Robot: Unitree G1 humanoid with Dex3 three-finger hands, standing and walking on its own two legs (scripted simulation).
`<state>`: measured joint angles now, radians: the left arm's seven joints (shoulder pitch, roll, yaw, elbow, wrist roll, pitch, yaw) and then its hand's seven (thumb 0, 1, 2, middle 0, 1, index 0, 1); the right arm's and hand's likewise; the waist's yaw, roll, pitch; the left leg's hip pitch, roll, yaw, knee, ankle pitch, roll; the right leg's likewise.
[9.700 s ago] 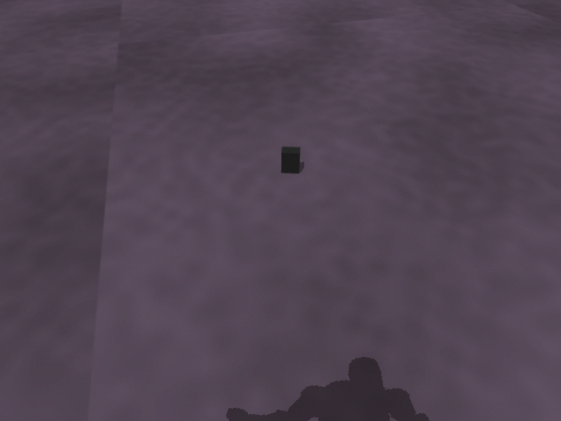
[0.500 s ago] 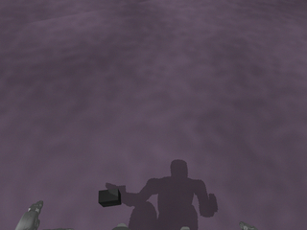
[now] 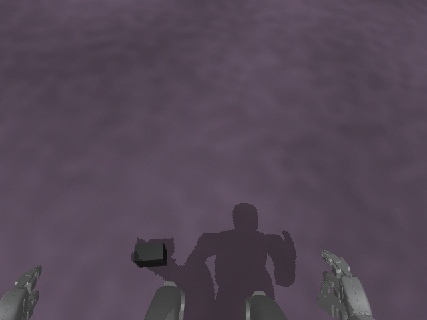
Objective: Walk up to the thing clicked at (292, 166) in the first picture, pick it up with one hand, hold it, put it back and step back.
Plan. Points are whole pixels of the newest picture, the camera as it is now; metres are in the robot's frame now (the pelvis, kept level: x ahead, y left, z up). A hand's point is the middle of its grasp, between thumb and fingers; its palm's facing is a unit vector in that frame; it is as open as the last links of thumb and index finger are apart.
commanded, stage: go down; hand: left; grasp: from the side
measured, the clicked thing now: (151, 255) +0.35 +0.22 -0.59
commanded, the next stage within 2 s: none
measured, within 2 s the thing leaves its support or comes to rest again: neither
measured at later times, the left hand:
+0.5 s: hand (50, 281) +0.21 +0.38 -0.21, palm faces +0.20 -0.96 -0.19, open 17.6 cm
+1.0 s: hand (48, 272) +0.24 +0.41 -0.26, palm faces +0.21 -0.97 -0.12, open 17.7 cm
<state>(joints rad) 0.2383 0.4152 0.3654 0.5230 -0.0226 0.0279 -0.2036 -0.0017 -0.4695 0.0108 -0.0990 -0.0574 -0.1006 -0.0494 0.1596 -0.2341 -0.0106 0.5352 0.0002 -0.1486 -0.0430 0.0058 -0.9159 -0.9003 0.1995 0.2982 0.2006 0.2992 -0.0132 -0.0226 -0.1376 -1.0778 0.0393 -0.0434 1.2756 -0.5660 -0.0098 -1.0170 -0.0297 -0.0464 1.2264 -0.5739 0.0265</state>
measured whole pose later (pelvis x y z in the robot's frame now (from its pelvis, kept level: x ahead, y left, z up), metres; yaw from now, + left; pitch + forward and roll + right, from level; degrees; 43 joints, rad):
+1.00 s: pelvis -0.08 +0.00 -0.24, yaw -5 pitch +32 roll -7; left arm -0.29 0.80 0.85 1.00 -0.27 -0.39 -0.74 -0.01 -0.60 0.01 -0.09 -0.04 -0.08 -0.03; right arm 0.06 -0.35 0.07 0.69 -0.03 -0.23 -0.07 0.01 -0.93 -0.91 0.20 0.30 0.20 0.30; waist -0.01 -0.05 -0.12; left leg -2.03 0.04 -0.13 2.14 -0.68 -0.03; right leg -1.95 0.00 -0.07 2.08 -0.69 0.02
